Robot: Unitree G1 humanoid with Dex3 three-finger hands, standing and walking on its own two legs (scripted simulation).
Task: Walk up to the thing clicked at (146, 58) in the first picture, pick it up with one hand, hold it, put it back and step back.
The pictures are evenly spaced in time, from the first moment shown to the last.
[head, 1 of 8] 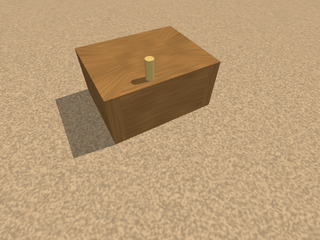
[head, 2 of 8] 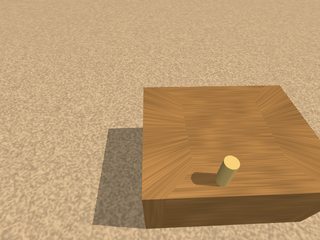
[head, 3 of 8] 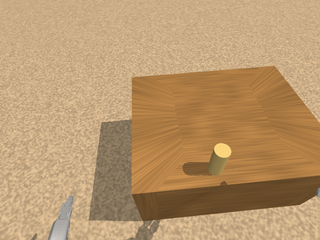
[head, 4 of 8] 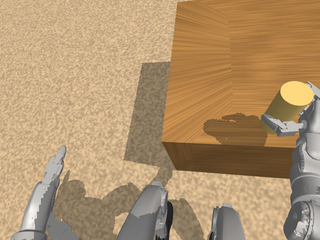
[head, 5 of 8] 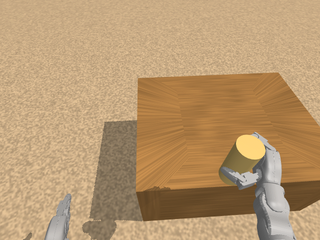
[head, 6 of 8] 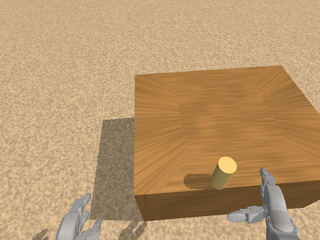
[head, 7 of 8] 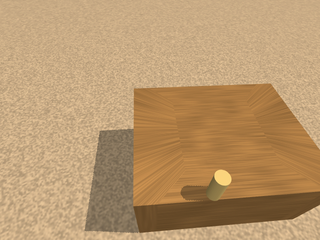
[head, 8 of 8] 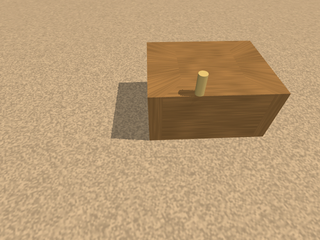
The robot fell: no
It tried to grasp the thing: yes
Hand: right
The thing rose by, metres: 0.27
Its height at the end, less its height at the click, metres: +0.00
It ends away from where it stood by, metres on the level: 0.05
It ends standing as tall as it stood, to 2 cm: yes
